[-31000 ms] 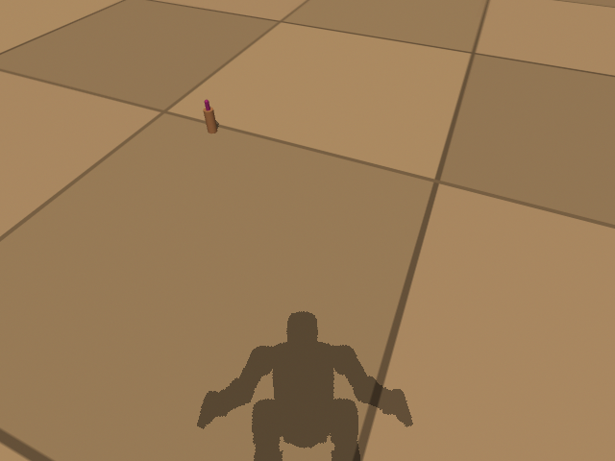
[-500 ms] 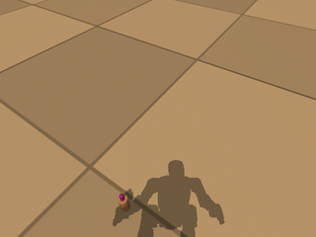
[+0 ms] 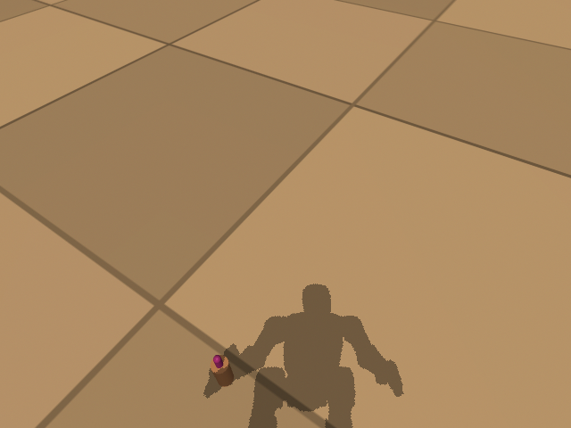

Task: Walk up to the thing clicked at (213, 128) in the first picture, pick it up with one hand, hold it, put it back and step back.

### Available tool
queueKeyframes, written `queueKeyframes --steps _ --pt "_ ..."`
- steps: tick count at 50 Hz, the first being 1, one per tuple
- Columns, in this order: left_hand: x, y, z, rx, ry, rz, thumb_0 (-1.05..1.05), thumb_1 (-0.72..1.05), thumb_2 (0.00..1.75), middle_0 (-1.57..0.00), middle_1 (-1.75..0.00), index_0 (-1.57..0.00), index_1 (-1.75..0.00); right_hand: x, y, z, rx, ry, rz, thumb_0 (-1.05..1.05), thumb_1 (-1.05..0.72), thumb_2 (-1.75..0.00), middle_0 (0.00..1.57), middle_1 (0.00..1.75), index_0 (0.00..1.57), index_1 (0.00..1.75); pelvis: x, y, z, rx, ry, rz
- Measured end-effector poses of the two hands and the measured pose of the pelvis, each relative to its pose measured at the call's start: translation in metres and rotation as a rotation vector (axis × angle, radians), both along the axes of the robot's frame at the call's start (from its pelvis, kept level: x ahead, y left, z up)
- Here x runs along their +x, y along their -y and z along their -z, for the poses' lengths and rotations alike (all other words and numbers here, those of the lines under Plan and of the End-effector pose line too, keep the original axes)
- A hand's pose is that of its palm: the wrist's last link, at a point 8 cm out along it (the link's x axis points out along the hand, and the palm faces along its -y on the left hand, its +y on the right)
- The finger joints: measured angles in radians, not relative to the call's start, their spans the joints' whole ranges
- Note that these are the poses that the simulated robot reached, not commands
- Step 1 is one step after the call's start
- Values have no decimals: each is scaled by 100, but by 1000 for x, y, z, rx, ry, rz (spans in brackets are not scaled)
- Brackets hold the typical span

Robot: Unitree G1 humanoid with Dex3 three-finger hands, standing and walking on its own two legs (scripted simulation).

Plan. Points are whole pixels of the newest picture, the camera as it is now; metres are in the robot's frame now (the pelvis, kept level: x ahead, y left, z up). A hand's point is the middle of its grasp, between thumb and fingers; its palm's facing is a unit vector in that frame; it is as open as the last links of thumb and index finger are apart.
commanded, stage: stand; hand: left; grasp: from the side
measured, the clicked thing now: (221, 368) +0.41 +0.21 -0.68
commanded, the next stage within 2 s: step back in 0.54 s
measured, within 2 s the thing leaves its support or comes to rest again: neither
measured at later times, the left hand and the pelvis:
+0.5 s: hand out of the picture +0.08 +0.24 -0.16, palm faces -0.02 -0.94 -0.34, open 7.4 cm; pelvis +0.01 +0.00 +0.00, yaw +0 degrees
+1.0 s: hand out of the picture +0.03 +0.25 -0.17, palm faces -0.04 -0.91 -0.41, open 7.4 cm; pelvis -0.06 -0.02 -0.02, yaw -1 degrees
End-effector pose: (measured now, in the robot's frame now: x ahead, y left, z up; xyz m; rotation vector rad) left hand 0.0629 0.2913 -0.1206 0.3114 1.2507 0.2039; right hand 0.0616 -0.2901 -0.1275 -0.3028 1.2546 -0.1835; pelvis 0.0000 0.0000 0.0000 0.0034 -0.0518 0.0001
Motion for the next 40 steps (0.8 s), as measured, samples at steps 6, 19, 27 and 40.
queueKeyframes --steps 6,19,27,40 --pt "6 1 0 -1 3 0 1 90 90 -20 -30 -20 -30 7 2 -2 -5 5 1 1 -90 -90 20 30 20 30 4 1 0 0 -2 1" --pt "13 3 0 -6 9 5 1 90 90 -20 -30 -20 -30 14 6 -4 -10 15 2 1 -90 -90 20 30 20 30 9 2 -1 -1 -4 3" --pt "14 3 -1 -2 12 7 1 90 90 -20 -30 -20 -30 14 6 -4 -9 15 4 1 -90 -90 20 30 20 30 9 3 -1 -1 -2 5" --pt "2 -14 7 61 13 23 1 90 90 -20 -30 -20 -30 -3 29 7 -33 6 19 1 -90 -90 20 30 20 30 -31 9 16 8 -27 10"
